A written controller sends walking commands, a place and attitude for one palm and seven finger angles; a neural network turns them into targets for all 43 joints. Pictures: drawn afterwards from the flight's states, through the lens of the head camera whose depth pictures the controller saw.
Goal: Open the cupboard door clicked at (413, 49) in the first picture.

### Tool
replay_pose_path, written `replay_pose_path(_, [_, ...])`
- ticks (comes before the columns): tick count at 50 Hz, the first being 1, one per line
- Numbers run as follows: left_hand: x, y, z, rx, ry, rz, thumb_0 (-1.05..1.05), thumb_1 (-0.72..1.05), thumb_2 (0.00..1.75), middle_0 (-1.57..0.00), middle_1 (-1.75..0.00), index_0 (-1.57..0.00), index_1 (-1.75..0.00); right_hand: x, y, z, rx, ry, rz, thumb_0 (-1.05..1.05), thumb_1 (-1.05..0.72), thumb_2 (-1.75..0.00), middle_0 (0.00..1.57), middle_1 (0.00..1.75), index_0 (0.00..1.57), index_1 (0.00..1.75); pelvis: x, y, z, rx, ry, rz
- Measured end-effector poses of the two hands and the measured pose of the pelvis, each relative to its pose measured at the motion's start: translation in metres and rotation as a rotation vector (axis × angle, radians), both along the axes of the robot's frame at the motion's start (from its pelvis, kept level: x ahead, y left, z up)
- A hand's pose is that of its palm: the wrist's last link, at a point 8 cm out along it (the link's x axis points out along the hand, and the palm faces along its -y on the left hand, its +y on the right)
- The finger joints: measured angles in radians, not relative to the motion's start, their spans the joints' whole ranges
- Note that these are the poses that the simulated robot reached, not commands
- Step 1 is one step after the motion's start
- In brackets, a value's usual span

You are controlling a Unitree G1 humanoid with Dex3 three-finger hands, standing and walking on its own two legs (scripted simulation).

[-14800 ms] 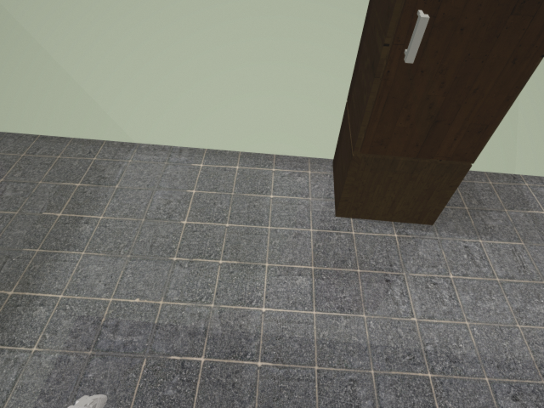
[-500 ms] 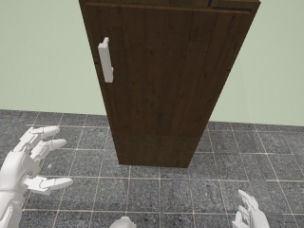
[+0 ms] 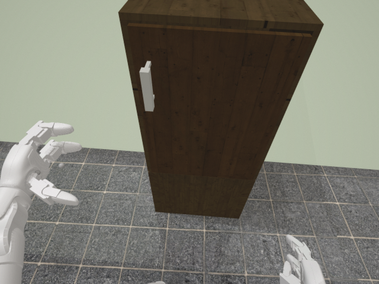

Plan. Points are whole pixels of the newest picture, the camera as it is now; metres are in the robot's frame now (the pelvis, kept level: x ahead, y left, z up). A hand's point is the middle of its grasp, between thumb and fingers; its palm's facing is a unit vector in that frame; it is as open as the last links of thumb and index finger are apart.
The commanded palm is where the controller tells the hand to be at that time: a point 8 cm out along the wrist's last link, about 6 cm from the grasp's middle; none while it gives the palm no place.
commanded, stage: raise the hand with hooked fingers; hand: left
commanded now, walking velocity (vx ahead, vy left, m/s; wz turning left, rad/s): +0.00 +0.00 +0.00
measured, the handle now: (149, 86) +0.57 +0.17 +0.12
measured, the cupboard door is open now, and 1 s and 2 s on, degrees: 0 0 0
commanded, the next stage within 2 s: move the hooked fingers beside the handle in 0.54 s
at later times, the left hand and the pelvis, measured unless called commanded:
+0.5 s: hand (74, 158) +0.30 +0.26 +0.13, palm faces +0.07 -1.00 -0.03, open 14.0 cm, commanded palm +0.27 +0.30 +0.14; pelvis +0.01 -0.02 +0.01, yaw +0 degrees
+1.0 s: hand (89, 138) +0.35 +0.25 +0.13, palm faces +0.04 -1.00 +0.00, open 14.0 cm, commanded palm +0.32 +0.30 +0.14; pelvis +0.01 -0.02 +0.00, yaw -1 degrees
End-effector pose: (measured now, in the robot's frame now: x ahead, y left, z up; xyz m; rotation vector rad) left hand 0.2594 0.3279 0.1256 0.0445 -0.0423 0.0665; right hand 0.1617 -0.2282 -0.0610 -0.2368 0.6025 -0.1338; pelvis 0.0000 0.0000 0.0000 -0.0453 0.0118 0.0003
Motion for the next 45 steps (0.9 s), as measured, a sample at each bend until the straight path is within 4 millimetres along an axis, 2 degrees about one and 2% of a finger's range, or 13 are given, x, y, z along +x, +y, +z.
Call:
replay_pose_path(7, [0.011, 0.000, 0.015, -0.003, 0.001, -0.007, -0.01, -0.50, 0.30, -0.30, -1.20, -0.30, -1.20, -0.007, -0.011, 0.002, -0.001, 0.008, -0.022, 0.01, -0.90, -0.89, 0.20, 0.30, 0.20, 0.30, 0.001, -0.004, 0.004, 0.004, -0.010, -0.001])
replay_pose_path(16, [0.012, -0.013, 0.005, -0.014, 0.034, -0.008, -0.01, -0.50, 0.30, -0.30, -1.20, -0.30, -1.20, -0.009, -0.026, 0.001, -0.004, 0.018, -0.037, 0.01, -0.90, -0.90, 0.20, 0.30, 0.20, 0.30, 0.004, -0.012, 0.005, 0.011, -0.009, -0.007])
replay_pose_path(35, [0.020, -0.026, 0.008, -0.022, 0.018, -0.005, -0.01, -0.50, 0.30, -0.30, -1.20, -0.31, -1.20, 0.004, -0.038, -0.002, 0.010, 0.012, -0.047, 0.01, -0.90, -0.90, 0.20, 0.30, 0.20, 0.30, 0.012, -0.024, 0.005, 0.021, -0.003, -0.010])
replay_pose_path(40, [0.030, -0.024, 0.005, -0.033, 0.029, 0.006, -0.01, -0.50, 0.30, -0.30, -1.20, -0.31, -1.20, 0.004, -0.040, -0.005, 0.002, 0.031, -0.047, 0.01, -0.90, -0.90, 0.20, 0.30, 0.20, 0.30, 0.012, -0.025, 0.004, 0.020, 0.003, -0.005])
replay_pose_path(45, [0.049, -0.025, 0.003, -0.039, 0.034, -0.003, -0.01, -0.50, 0.30, -0.30, -1.20, -0.30, -1.20, -0.002, -0.042, -0.009, -0.012, 0.068, -0.057, 0.01, -0.90, -0.89, 0.20, 0.30, 0.20, 0.30, 0.012, -0.025, 0.002, 0.018, 0.016, -0.004])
